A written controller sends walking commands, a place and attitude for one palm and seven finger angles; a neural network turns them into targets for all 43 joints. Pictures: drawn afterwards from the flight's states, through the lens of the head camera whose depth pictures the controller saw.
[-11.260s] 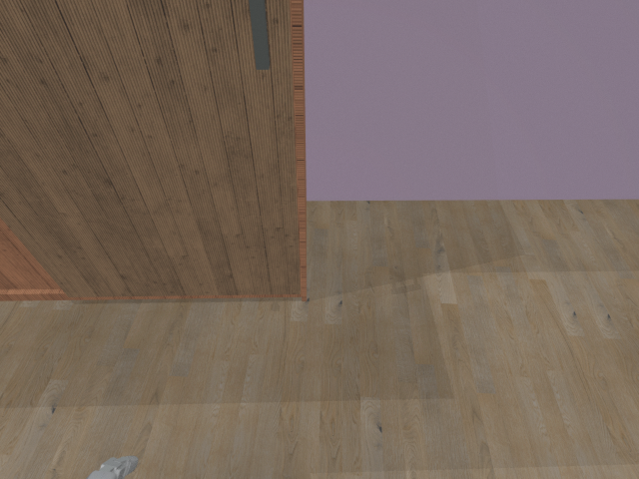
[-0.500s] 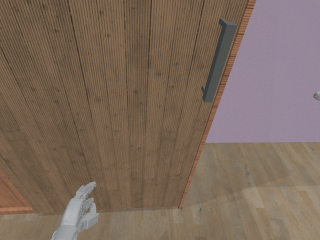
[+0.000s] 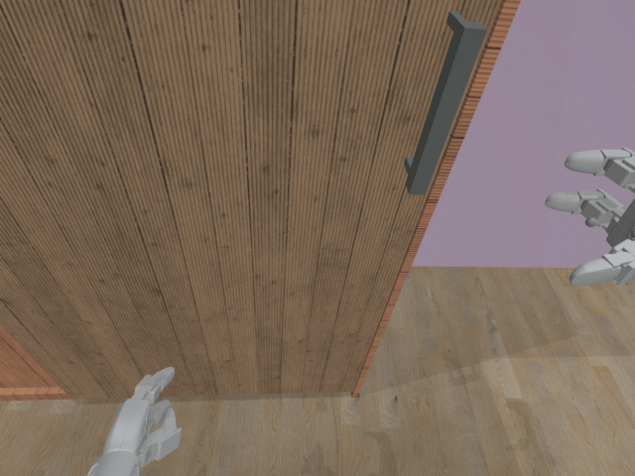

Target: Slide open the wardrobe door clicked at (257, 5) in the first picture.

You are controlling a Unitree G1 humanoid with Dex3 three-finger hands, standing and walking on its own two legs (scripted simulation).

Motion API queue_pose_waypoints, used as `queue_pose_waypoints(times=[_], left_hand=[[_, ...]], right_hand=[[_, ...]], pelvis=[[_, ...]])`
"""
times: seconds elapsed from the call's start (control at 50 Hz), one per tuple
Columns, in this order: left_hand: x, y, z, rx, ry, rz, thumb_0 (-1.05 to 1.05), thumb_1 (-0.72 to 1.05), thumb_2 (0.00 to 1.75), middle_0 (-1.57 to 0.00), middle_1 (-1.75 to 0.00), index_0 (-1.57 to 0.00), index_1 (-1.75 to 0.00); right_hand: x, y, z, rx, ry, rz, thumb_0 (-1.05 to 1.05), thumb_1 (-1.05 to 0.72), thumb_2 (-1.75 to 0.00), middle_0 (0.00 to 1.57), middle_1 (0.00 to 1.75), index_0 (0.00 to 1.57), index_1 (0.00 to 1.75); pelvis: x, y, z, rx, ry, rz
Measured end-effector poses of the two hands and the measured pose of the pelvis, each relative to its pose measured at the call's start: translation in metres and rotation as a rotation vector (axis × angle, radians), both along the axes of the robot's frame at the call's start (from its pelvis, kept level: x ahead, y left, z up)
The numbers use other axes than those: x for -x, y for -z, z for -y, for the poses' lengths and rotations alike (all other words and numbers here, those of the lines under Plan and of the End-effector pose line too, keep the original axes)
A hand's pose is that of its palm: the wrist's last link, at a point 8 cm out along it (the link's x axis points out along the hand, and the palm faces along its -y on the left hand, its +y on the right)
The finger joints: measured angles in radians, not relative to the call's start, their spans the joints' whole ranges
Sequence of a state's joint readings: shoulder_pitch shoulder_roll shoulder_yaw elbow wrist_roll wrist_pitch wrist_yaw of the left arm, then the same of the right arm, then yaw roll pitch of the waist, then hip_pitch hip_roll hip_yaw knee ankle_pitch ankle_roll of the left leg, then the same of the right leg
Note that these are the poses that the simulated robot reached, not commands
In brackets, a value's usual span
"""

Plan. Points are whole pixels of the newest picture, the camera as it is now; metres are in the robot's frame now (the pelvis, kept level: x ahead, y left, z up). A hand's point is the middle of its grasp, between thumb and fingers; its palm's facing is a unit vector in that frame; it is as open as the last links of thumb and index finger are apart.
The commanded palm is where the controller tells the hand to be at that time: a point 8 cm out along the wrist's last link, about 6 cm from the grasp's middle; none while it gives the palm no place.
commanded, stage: move the hooked fingers beside the handle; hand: right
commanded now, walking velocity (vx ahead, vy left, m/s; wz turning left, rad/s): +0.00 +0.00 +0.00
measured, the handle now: (433, 111) +0.49 -0.12 +0.25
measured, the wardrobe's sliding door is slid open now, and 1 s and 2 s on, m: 0.00 0.00 0.00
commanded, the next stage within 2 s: feel for the door with the fingertips in 1.76 s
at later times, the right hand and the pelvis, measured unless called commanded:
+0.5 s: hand (536, 157) +0.39 -0.21 +0.26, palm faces -0.02 +1.00 -0.02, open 14.0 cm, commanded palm +0.37 -0.26 +0.26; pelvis +0.00 -0.01 +0.00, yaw +1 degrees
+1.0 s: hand (494, 131) +0.44 -0.18 +0.26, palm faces -0.01 +1.00 -0.01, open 14.0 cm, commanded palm +0.42 -0.24 +0.26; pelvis +0.00 +0.01 +0.00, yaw +2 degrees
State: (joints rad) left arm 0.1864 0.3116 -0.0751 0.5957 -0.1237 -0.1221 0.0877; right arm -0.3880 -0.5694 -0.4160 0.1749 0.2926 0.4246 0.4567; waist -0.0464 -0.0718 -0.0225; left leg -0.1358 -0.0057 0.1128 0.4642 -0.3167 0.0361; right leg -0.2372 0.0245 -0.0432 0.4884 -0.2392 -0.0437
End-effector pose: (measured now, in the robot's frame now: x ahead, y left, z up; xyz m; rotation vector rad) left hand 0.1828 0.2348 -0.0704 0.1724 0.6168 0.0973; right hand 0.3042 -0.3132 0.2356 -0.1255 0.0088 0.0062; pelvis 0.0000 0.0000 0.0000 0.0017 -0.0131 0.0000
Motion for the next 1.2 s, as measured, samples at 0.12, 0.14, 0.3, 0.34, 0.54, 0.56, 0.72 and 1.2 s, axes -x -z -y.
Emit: queue_pose_waypoints(times=[0.12, 0.14, 0.3, 0.34, 0.54, 0.56, 0.72, 1.2], left_hand=[[-0.003, -0.008, 0.013, -0.018, 0.014, 0.022, 0.01, 0.90, 0.90, -0.20, -0.30, -0.20, -0.30], [-0.004, -0.009, 0.016, -0.012, 0.013, 0.029, 0.01, 0.90, 0.90, -0.20, -0.30, -0.20, -0.30], [0.005, -0.003, 0.020, 0.026, -0.012, -0.003, 0.01, 0.90, 0.90, -0.20, -0.30, -0.20, -0.30], [0.010, 0.000, 0.018, 0.017, -0.016, -0.025, 0.01, 0.90, 0.90, -0.20, -0.30, -0.20, -0.30], [0.033, 0.003, 0.001, -0.013, -0.072, -0.085, 0.01, 0.90, 0.90, -0.20, -0.30, -0.20, -0.30], [0.035, 0.004, -0.001, -0.014, -0.080, -0.091, 0.01, 0.90, 0.90, -0.20, -0.30, -0.20, -0.30], [0.051, 0.012, -0.014, -0.036, -0.106, -0.148, 0.01, 0.90, 0.90, -0.20, -0.30, -0.20, -0.30], [0.090, 0.021, -0.043, -0.025, -0.202, -0.230, 0.01, 0.90, 0.90, -0.20, -0.30, -0.20, -0.30]], right_hand=[[-0.012, -0.022, -0.025, -0.058, -0.071, 0.199, -0.01, 0.51, -0.30, 0.30, 1.20, 0.30, 1.20], [-0.017, -0.026, -0.025, -0.065, -0.056, 0.201, -0.01, 0.51, -0.29, 0.30, 1.20, 0.30, 1.20], [-0.053, -0.015, -0.027, -0.039, 0.002, -0.007, -0.01, 0.51, -0.30, 0.30, 1.20, 0.30, 1.20], [-0.056, -0.011, -0.036, -0.052, -0.034, 0.011, -0.01, 0.50, -0.30, 0.29, 1.20, 0.30, 1.20], [-0.074, -0.021, -0.042, -0.090, 0.014, 0.065, -0.01, 0.51, -0.30, 0.30, 1.20, 0.30, 1.20], [-0.076, -0.019, -0.041, -0.081, 0.024, 0.044, -0.01, 0.51, -0.30, 0.30, 1.20, 0.30, 1.20], [-0.088, -0.016, -0.064, -0.097, -0.044, 0.050, -0.01, 0.50, -0.30, 0.29, 1.20, 0.30, 1.20], [-0.110, -0.012, -0.064, -0.102, 0.012, 0.028, -0.01, 0.50, -0.30, 0.30, 1.20, 0.30, 1.20]], pelvis=[[-0.001, -0.001, 0.003, 0.000, 0.002, 0.018], [-0.001, -0.001, 0.003, 0.000, 0.001, 0.019], [0.002, -0.003, 0.009, 0.001, -0.004, -0.006], [0.002, -0.003, 0.010, 0.002, -0.005, -0.006], [-0.002, -0.004, 0.006, 0.003, -0.020, 0.001], [-0.001, -0.004, 0.005, 0.002, -0.019, -0.001], [0.000, -0.004, 0.003, 0.003, -0.014, -0.007], [-0.007, -0.004, -0.011, 0.009, -0.044, -0.025]])
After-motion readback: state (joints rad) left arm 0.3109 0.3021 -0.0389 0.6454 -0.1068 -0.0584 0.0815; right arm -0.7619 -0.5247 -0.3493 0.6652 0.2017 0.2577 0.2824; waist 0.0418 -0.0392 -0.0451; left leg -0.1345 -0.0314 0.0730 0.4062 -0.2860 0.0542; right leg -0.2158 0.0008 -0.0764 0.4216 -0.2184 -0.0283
